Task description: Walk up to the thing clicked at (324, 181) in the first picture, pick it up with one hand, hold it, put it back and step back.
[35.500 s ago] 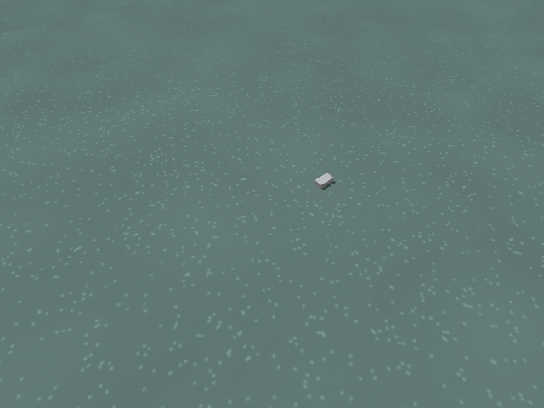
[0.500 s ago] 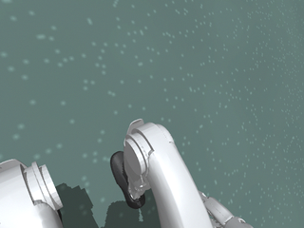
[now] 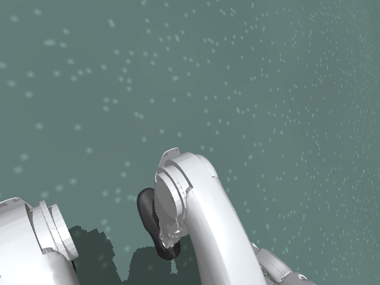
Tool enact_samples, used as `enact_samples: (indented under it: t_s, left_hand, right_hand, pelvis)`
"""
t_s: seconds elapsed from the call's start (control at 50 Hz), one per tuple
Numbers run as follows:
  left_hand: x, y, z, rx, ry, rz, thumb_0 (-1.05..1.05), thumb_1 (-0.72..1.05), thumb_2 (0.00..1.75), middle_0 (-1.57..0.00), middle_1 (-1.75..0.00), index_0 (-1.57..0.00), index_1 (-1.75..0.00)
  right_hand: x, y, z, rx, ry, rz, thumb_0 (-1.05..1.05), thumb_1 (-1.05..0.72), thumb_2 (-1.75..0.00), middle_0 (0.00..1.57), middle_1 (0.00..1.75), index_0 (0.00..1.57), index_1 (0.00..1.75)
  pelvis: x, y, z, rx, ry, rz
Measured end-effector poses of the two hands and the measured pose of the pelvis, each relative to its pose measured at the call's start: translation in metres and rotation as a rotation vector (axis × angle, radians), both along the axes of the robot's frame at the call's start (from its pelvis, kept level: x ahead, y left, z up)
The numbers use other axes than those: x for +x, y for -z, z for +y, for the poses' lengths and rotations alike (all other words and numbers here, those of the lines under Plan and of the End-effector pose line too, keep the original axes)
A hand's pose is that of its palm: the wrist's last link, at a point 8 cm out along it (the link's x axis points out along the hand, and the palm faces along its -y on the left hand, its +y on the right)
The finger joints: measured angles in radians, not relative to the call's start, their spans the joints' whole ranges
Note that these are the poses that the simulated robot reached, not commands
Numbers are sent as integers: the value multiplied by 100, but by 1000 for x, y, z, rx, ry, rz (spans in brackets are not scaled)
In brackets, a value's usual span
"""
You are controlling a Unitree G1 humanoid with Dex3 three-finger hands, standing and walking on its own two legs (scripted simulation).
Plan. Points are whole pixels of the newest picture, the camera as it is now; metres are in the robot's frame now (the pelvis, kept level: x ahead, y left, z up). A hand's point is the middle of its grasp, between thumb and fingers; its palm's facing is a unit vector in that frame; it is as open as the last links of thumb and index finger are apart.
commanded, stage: rest palm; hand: left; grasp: from above
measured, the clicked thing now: out of the picture +0.45 +0.38 -0.30
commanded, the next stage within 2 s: close in 0.12 s
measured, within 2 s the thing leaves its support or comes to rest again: neither
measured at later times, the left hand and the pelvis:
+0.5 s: hand out of the picture +0.43 +0.36 -0.27, palm faces -0.46 -0.19 -0.87, open 12.6 cm; pelvis +0.00 +0.00 +0.00, yaw +0 degrees
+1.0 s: hand out of the picture +0.43 +0.36 -0.27, palm faces -0.44 -0.18 -0.88, open 10.8 cm; pelvis +0.00 +0.00 +0.00, yaw +0 degrees
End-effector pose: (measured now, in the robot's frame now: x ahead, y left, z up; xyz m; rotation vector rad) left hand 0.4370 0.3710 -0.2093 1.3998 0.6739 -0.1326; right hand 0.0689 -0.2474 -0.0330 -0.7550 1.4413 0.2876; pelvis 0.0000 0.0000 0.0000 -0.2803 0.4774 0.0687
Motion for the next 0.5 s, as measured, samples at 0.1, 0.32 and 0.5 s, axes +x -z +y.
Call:
enact_samples:
  t_s: [0.1, 0.32, 0.5]
  left_hand:
    - [0, 1, -4, -12, 31, -17, 0, -40, 87, -15, -94, -16, -94]
    - [3, -5, -5, 30, 25, -48, 0, -35, 84, -17, -95, -18, -93]
    - [2, 3, -9, 14, -3, -13, 0, -24, 75, -24, -92, -26, -89]
  right_hand:
    - [6, 1, 0, -1, -18, -5, 0, -90, -90, 20, 30, 20, 30]
    - [6, 3, -1, 8, -31, -30, 0, -89, -90, 20, 30, 20, 30]
    - [-9, -1, -2, 1, -2, 8, 0, -89, -89, 20, 30, 20, 30]
  pelvis:
    - [0, 1, 0, -2, 0, -6]
    - [-4, 2, -1, 3, 2, -15]
    - [-4, 0, -2, 4, 6, -9]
